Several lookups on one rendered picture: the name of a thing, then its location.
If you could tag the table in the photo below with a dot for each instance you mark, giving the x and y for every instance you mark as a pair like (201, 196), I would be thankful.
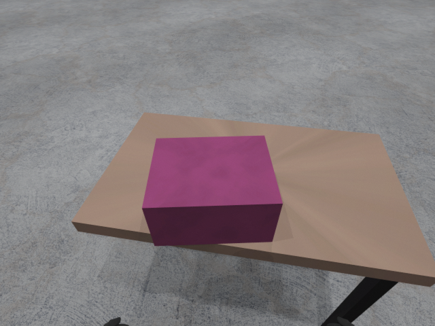
(344, 209)

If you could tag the carton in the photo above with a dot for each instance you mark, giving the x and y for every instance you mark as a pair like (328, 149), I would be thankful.
(211, 190)

